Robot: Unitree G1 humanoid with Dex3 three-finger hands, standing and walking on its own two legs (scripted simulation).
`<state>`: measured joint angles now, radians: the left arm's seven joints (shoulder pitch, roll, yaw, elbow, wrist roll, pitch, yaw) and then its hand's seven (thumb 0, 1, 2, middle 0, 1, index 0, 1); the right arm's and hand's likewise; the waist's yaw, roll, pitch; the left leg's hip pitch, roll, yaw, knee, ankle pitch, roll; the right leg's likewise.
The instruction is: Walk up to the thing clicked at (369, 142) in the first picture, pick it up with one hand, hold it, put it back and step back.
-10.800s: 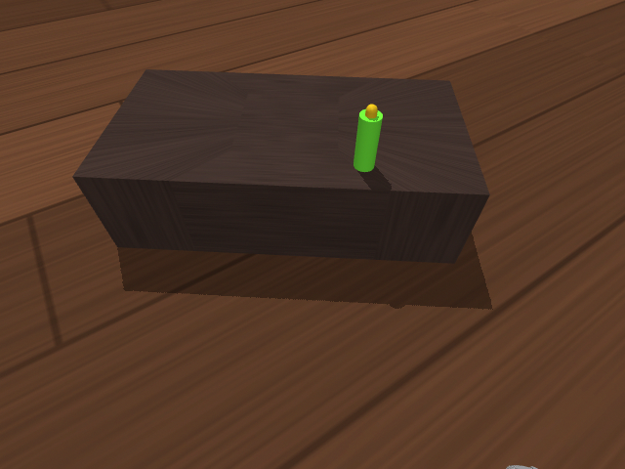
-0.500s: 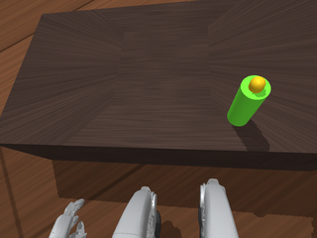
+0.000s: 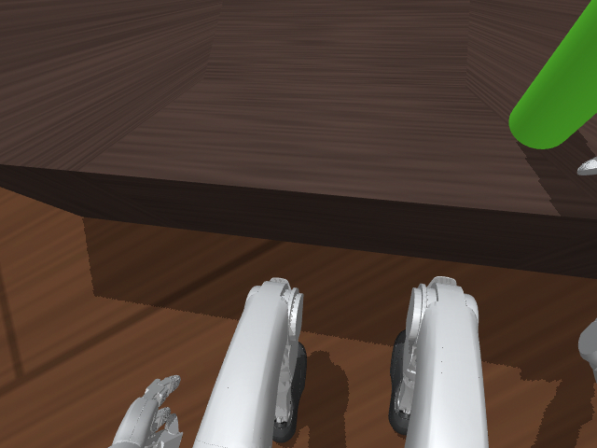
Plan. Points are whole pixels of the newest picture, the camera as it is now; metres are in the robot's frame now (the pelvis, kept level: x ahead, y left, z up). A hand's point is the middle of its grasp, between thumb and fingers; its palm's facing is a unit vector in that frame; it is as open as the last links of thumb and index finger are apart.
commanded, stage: close in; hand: right
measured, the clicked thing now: (595, 61) +0.51 -0.29 +0.06
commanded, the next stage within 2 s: rest palm in 0.32 s
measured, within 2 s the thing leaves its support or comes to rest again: leaves its support in 1.98 s
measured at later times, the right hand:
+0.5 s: hand (589, 99) +0.49 -0.30 +0.02, palm faces +0.31 +0.95 +0.00, open 17.1 cm
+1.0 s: hand (572, 95) +0.50 -0.29 +0.01, palm faces +0.30 +0.96 +0.00, open 16.5 cm
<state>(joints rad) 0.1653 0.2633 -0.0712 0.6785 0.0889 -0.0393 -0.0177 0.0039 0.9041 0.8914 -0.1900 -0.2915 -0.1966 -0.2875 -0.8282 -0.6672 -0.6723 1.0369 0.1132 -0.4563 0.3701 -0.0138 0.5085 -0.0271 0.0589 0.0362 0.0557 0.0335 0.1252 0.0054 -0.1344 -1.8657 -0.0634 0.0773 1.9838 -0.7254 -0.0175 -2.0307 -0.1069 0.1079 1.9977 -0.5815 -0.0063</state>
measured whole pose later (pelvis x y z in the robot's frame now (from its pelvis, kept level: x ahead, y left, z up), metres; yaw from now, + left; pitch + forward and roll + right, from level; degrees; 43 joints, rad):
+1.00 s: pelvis +0.01 +0.01 +0.00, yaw -1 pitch +35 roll +5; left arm 0.14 0.26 -0.02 0.68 0.08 0.02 -0.02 0.00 0.90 0.90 -0.20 -0.30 -0.20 -0.30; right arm -0.81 -0.53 -0.54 0.96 0.11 -0.46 0.20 -0.01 0.53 -0.02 0.31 0.13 0.30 0.12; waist 0.11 0.00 -0.16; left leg -1.88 -0.07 0.07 1.99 -0.74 0.01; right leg -2.02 -0.11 0.10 1.98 -0.59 0.02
